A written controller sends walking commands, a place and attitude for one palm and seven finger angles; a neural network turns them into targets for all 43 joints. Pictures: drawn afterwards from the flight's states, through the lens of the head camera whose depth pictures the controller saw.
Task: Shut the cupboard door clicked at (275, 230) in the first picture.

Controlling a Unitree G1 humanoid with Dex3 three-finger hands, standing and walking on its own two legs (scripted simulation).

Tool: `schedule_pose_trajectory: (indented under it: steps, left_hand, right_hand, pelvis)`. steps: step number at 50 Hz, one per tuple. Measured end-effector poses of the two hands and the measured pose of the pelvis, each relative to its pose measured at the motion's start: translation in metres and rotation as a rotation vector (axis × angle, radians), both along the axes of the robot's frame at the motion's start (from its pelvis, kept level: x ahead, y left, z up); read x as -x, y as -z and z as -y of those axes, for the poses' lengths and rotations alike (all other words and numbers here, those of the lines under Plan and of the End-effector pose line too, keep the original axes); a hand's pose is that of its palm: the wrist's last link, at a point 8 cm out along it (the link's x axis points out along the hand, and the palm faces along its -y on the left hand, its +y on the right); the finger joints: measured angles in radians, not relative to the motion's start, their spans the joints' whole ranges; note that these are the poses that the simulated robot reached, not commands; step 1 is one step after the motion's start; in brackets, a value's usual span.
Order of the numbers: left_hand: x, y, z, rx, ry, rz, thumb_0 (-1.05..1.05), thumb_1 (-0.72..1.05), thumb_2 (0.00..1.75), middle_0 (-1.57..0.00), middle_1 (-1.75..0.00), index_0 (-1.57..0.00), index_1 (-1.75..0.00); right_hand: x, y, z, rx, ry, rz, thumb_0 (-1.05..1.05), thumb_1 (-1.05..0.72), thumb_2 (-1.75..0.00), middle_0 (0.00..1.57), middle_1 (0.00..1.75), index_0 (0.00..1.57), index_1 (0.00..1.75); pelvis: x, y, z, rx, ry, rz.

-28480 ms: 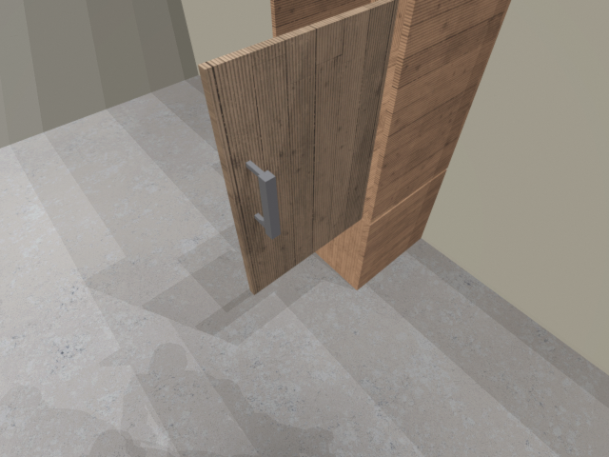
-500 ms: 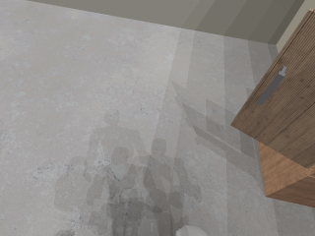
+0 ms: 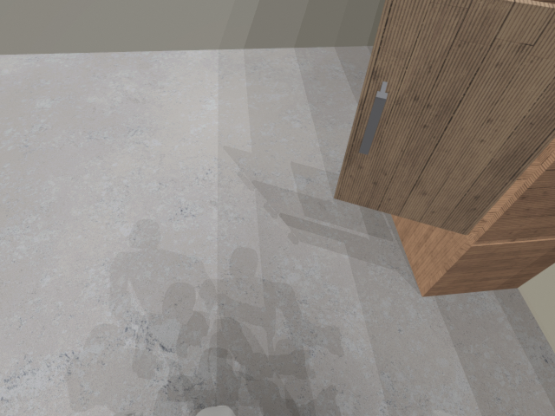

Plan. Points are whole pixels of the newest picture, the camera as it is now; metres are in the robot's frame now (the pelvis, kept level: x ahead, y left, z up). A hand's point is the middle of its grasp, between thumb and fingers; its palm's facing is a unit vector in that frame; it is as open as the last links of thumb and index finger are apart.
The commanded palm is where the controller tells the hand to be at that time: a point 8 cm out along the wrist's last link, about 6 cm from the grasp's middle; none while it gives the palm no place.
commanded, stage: turn to face it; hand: left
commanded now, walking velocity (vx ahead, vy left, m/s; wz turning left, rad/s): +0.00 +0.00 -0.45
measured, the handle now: (373, 119) +0.71 -0.17 +0.00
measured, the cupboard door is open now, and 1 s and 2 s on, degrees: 65 65 65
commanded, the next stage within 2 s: take the last steps up to it in 0.38 s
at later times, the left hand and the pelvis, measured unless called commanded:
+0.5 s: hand (182, 410) +0.15 +0.16 -0.15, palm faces -0.20 -0.95 -0.25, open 7.4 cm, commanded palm none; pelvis +0.01 -0.01 +0.00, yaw -12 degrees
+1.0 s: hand (235, 344) +0.25 +0.09 -0.16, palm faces -0.40 -0.90 -0.15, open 7.4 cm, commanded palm none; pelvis +0.10 -0.05 +0.01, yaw -21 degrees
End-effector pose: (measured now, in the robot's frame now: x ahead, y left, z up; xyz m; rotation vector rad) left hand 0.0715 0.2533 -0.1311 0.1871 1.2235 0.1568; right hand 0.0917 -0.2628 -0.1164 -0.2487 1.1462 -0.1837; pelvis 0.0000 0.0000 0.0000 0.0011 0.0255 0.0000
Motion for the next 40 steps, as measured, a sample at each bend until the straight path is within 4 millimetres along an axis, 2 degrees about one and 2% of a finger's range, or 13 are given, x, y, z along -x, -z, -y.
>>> schedule_pose_trajectory:
  steps: [4, 9, 14, 18, 21, 27, 33, 36, 40]
  left_hand:
    - [-0.015, 0.014, -0.012, 0.017, 0.028, -0.012, 0.01, 0.91, 0.89, -0.21, -0.30, -0.21, -0.30]
    - [-0.038, 0.005, -0.013, 0.021, 0.082, -0.011, 0.01, 0.91, 0.89, -0.20, -0.30, -0.20, -0.30]
    - [-0.064, -0.006, 0.002, 0.012, 0.150, 0.012, 0.01, 0.91, 0.90, -0.20, -0.30, -0.20, -0.30]
    - [-0.082, -0.007, 0.023, -0.014, 0.210, 0.059, 0.01, 0.91, 0.90, -0.20, -0.30, -0.20, -0.30]
    - [-0.084, -0.009, 0.036, -0.028, 0.235, 0.067, 0.00, 0.91, 0.90, -0.20, -0.30, -0.20, -0.30]
    - [-0.073, -0.010, 0.046, -0.014, 0.243, 0.019, 0.00, 0.91, 0.89, -0.21, -0.30, -0.20, -0.30]
    - [-0.071, 0.012, 0.039, 0.046, 0.232, -0.029, 0.00, 0.90, 0.89, -0.21, -0.30, -0.21, -0.30]
    - [-0.077, 0.022, 0.035, 0.061, 0.259, -0.079, 0.01, 0.91, 0.89, -0.21, -0.30, -0.20, -0.30]
    - [-0.101, 0.014, 0.042, 0.075, 0.305, -0.096, 0.01, 0.91, 0.89, -0.20, -0.30, -0.20, -0.30]
  right_hand:
    - [0.006, -0.002, -0.011, 0.028, 0.016, 0.026, 0.01, -0.91, -0.90, 0.20, 0.30, 0.20, 0.30]
    - [0.033, -0.008, -0.018, 0.022, 0.062, -0.021, 0.01, -0.91, -0.90, 0.20, 0.30, 0.21, 0.30]
    - [0.065, 0.001, -0.013, -0.011, 0.140, -0.084, 0.01, -0.90, -0.90, 0.20, 0.30, 0.21, 0.30]
    - [0.092, 0.021, 0.000, -0.049, 0.213, -0.127, 0.01, -0.90, -0.90, 0.20, 0.30, 0.21, 0.30]
    - [0.104, 0.030, 0.009, -0.057, 0.259, -0.165, 0.01, -0.90, -0.90, 0.20, 0.30, 0.21, 0.30]
    - [0.099, 0.020, 0.010, -0.059, 0.288, -0.145, 0.01, -0.91, -0.90, 0.20, 0.30, 0.20, 0.30]
    - [0.081, 0.010, -0.003, -0.030, 0.278, -0.086, 0.01, -0.91, -0.90, 0.20, 0.30, 0.20, 0.30]
    - [0.082, 0.007, -0.009, -0.004, 0.299, -0.064, 0.01, -0.91, -0.90, 0.20, 0.30, 0.20, 0.30]
    - [0.102, -0.006, -0.016, -0.004, 0.354, -0.120, 0.00, -0.91, -0.90, 0.20, 0.30, 0.21, 0.30]
  pelvis:
    - [-0.004, 0.007, -0.011, 0.012, 0.051, -0.001]
    - [-0.007, -0.003, -0.013, 0.029, 0.100, 0.008]
    - [-0.008, -0.006, -0.006, 0.039, 0.143, 0.009]
    - [-0.011, 0.005, 0.008, 0.011, 0.172, 0.011]
    - [-0.011, 0.007, 0.012, 0.018, 0.186, 0.014]
    - [-0.016, -0.003, 0.012, 0.007, 0.211, 0.018]
    - [-0.032, 0.003, 0.005, 0.023, 0.238, 0.012]
    - [-0.041, 0.006, 0.002, 0.028, 0.272, 0.010]
    - [-0.056, -0.006, 0.009, 0.036, 0.302, 0.008]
